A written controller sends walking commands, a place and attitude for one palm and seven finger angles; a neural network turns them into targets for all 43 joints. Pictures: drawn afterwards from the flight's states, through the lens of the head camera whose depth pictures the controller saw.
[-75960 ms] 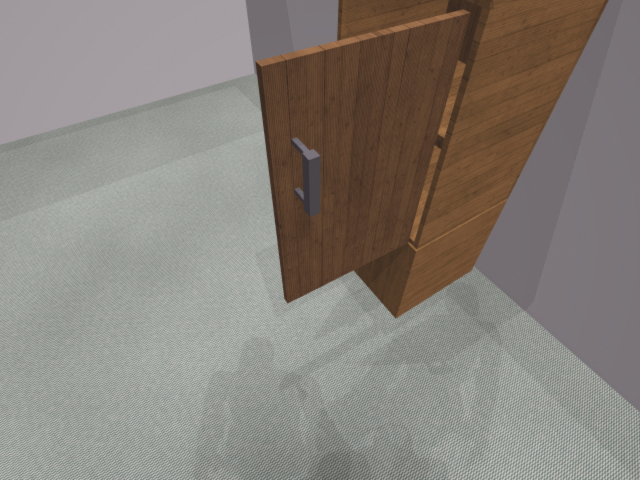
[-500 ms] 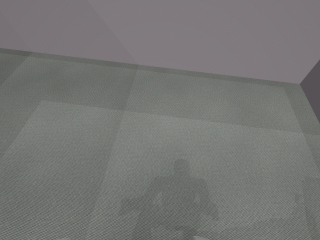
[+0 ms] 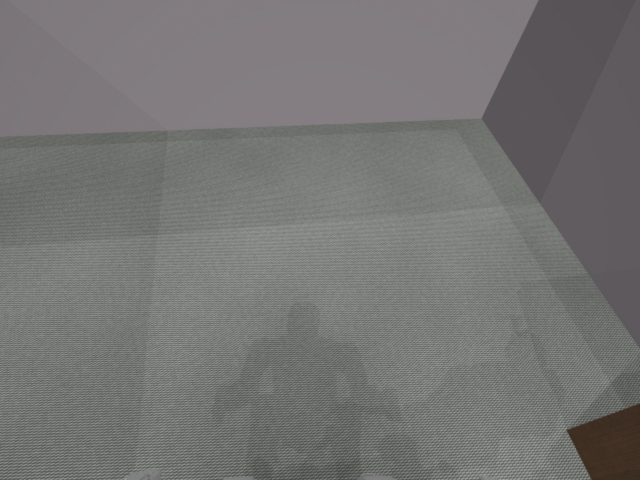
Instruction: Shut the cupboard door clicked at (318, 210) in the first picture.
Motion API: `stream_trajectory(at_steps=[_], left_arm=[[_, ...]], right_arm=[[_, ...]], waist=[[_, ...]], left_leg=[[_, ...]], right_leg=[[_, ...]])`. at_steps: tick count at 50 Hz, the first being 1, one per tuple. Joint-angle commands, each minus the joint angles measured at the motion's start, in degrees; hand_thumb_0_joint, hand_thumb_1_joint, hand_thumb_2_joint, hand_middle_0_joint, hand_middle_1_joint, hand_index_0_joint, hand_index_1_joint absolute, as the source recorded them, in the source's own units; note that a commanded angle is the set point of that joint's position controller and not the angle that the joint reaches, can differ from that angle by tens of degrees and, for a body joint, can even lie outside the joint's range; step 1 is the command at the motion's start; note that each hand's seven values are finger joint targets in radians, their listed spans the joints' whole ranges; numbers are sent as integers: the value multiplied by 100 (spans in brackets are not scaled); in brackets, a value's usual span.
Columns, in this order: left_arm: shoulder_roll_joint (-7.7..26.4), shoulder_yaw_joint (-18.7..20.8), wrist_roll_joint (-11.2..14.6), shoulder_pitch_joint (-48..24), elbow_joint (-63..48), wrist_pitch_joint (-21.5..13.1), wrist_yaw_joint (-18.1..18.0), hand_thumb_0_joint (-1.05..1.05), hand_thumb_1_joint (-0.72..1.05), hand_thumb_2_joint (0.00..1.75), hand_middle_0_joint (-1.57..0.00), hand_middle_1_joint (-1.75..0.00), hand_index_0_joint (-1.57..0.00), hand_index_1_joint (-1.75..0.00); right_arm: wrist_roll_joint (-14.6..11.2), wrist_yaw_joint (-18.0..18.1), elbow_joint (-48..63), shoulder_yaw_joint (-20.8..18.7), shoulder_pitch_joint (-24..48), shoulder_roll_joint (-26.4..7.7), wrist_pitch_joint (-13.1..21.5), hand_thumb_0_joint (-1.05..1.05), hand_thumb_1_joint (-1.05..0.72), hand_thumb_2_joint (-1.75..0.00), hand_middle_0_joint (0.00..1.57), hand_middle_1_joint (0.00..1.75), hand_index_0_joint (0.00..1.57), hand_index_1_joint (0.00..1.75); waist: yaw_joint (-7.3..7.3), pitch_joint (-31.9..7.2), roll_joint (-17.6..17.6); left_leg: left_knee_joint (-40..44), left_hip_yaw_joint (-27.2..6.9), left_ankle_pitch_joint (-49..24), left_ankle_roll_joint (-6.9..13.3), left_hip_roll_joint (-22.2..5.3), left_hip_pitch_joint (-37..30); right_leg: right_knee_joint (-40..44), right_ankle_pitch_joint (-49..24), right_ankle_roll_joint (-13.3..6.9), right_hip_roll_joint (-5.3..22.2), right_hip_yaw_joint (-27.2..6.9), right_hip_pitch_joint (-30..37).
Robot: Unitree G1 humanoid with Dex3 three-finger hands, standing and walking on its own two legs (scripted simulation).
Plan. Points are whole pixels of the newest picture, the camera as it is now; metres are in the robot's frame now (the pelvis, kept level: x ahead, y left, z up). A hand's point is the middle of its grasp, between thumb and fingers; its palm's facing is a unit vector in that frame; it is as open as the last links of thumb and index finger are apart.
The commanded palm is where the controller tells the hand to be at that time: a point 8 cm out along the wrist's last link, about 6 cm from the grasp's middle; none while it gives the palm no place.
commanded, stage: turn to face it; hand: left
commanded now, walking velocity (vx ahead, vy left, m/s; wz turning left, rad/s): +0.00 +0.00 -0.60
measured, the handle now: out of the picture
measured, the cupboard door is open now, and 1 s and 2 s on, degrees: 1 1 1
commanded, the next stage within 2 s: none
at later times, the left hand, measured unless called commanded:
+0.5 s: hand out of the picture +0.14 +0.12 -0.14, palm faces -0.28 -0.92 -0.27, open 7.4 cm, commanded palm none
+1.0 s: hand (240, 417) +0.22 +0.12 -0.16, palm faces -0.52 -0.83 -0.21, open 7.4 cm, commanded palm none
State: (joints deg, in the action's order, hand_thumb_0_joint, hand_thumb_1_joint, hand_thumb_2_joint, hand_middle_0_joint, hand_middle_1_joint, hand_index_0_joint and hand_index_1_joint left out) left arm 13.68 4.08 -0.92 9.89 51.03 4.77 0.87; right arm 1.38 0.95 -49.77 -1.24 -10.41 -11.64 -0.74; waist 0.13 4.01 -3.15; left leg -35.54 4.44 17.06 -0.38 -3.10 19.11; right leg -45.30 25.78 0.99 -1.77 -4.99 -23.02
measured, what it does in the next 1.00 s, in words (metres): steps on the spot, turning right: right foot, then left foot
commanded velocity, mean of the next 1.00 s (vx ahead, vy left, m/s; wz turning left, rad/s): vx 0.00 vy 0.00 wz -0.60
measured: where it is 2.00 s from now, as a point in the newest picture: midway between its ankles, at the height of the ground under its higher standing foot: outside the picture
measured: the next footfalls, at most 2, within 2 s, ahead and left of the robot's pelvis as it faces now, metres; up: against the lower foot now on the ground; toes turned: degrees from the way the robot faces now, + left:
right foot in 0.34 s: +0.00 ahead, -0.15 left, +0.00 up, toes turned -18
left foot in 0.78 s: +0.12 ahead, +0.06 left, +0.00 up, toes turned -26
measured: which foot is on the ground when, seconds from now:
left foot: down 0.00-0.34, up 0.36-0.76, down 0.78-1.00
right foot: up 0.00-0.32, down 0.34-0.78, up 0.80-1.00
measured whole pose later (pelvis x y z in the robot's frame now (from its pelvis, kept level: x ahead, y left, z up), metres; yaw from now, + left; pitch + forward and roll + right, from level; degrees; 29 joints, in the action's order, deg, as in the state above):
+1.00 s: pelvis +0.03 -0.02 +0.02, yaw -36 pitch +1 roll -3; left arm 16.6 5.7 -1.2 10.2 51.4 5.0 2.0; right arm 1.8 1.6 -49.0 -0.2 -10.5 -10.7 -0.9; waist 1.4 5.2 -1.6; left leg -28.3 7.9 15.9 0.3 -6.4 13.2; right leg -63.4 25.9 3.2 0.2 0.5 -27.6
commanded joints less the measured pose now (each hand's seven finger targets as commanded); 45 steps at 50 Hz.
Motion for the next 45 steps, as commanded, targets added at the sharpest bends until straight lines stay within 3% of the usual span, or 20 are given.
stream_trajectory(at_steps=[1,4,11,13,15,16,17,18,19,20,24,33,35,37,38,39,40,41,42,45], left_arm=[[652,287,-60,-107,-542,-155,79,0,90,90,-20,-30,-20,-30],[476,249,-22,-107,-504,-107,145,0,90,90,-20,-30,-20,-30],[268,157,-11,-385,-640,-142,176,0,90,90,-20,-30,-20,-30],[284,143,-8,-235,-616,-181,161,0,90,90,-20,-30,-20,-30],[448,199,-16,278,-453,-228,138,0,90,90,-20,-30,-20,-30],[851,273,-58,650,-333,-289,95,0,90,90,-20,-30,-20,-30],[1542,388,-111,885,-284,-377,-3,0,90,90,-20,-30,-20,-30],[1663,390,-18,1049,-227,-351,-82,0,90,90,-20,-30,-20,-30],[1508,355,-7,839,-289,-339,-102,0,90,90,-20,-30,-20,-30],[1295,347,-21,451,-335,-373,-146,0,90,90,-20,-30,-20,-30],[932,198,6,152,-443,-433,-149,0,90,90,-20,-30,-20,-30],[1090,279,-74,399,-349,-388,-146,0,90,90,-20,-30,-20,-30],[1118,303,-76,231,-374,-358,-148,0,90,90,-20,-30,-20,-30],[1039,284,-29,-12,-389,-315,-142,0,90,90,-20,-30,-20,-30],[840,232,34,-9,-456,-289,-119,0,90,90,-20,-30,-20,-30],[502,167,97,165,-545,-266,-64,0,90,90,-20,-30,-20,-30],[602,164,41,18,-615,-264,-42,0,90,90,-20,-30,-20,-30],[684,204,-3,-12,-652,-258,-13,0,90,90,-20,-30,-20,-30],[695,242,-53,111,-506,-204,5,0,90,90,-20,-30,-20,-30],[586,244,-30,56,-435,-159,111,0,90,90,-20,-30,-20,-30]], right_arm=[[64,168,398,-285,-237,-1229,145,0,-90,-90,20,30,20,30],[52,175,391,-258,-186,-1083,123,0,-90,-90,20,30,20,30],[51,89,130,-406,-506,-1236,58,0,-90,-90,20,30,20,30],[43,51,115,-455,-426,-1314,36,0,-90,-90,20,30,20,30],[-2,28,153,-483,-208,-1328,10,0,-90,-90,20,30,20,30],[-56,-3,222,-461,-178,-1126,0,0,-90,-90,20,30,20,30],[-65,-38,514,-331,51,-590,-26,0,-90,-90,20,30,20,30],[-53,15,614,-295,294,-778,-110,0,-90,-90,20,30,20,30],[-62,11,577,-293,355,-732,-133,0,-90,-90,20,30,20,30],[-55,40,495,-318,315,-729,-122,0,-90,-90,20,30,20,30],[-36,-17,229,-320,76,-738,-126,0,-90,-90,20,30,20,30],[-86,38,469,-279,490,-690,-65,0,-90,-90,20,30,20,30],[-117,64,440,-267,320,-674,-27,0,-90,-90,20,30,20,30],[-137,89,273,-270,-139,-703,16,0,-90,-90,20,30,20,30],[-108,122,217,-298,-352,-960,80,0,-90,-90,20,30,20,30],[-21,133,252,-385,-454,-1517,123,0,-90,-90,20,30,20,30],[8,156,320,-407,-555,-1688,72,0,-90,-90,20,30,20,30],[56,149,430,-359,-430,-1561,45,0,-90,-90,20,30,20,30],[53,166,466,-279,-87,-1306,83,0,-90,-90,20,30,20,30],[52,189,499,-248,-28,-1139,106,0,-90,-90,20,30,20,30]], waist=[[-35,-513,1556],[-32,-478,1363],[-260,-575,1481],[-206,-666,1585],[105,-780,1300],[293,-875,326],[475,-680,-1679],[557,-673,-1464],[412,-452,-950],[222,-454,-1360],[-20,-803,-432],[160,-669,-357],[74,-725,-431],[-164,-823,-347],[-234,-980,260],[-219,-1046,1791],[-294,-893,2014],[-228,-683,1338],[-30,-604,1592],[7,-558,1353]], left_leg=[[1890,-1472,-1851,738,-1912,-834],[1692,-577,-2176,656,-1597,-1077],[1413,-58,-1981,734,-1809,-1342],[1134,109,-2017,648,-1851,-1285],[422,428,-1536,294,-1684,-723],[-465,677,-653,-39,-1290,-47],[-1932,844,1921,-405,-328,1558],[-2828,-40,2021,-358,-267,1733],[-3188,-362,1554,-336,-362,1920],[-3306,-468,1252,-376,-371,2123],[-2978,-415,353,-513,-287,1504],[-1314,-457,775,-485,-2,1055],[-515,-446,709,-430,101,486],[807,-404,-323,-395,161,-611],[1478,-692,-695,-266,-288,-1438],[1862,-2106,-1365,244,-1704,-2059],[1869,-2534,-2045,843,-2477,-1649],[1828,-2267,-1995,1060,-2452,-1088],[1893,-1922,-2164,922,-2132,-961],[1550,-852,-2999,736,-1601,-1286]], right_leg=[[-2436,241,138,278,189,-981],[-2313,-97,233,352,446,-957],[-206,10,175,345,990,-227],[413,-186,95,271,1118,147],[1593,-1267,-35,234,1129,1166],[2319,-1845,-219,729,435,1928],[2798,-3305,-825,2186,-1817,2387],[2804,-3799,-1266,2521,-2006,1950],[2845,-3348,-1292,2317,-1658,1764],[2809,-3310,-1183,2008,-1695,1843],[2399,-4007,-1014,1411,-712,1776],[2329,-3562,-1321,1523,-1652,1667],[2103,-3827,-1224,1446,-1772,1412],[1697,-3411,-812,1090,-1618,829],[1285,-2650,-501,617,-1219,235],[204,-394,-130,-209,-409,-791],[-1089,1070,20,-144,160,-881],[-1804,930,30,90,82,-715],[-2163,567,106,159,59,-875],[-2348,96,240,275,305,-986]])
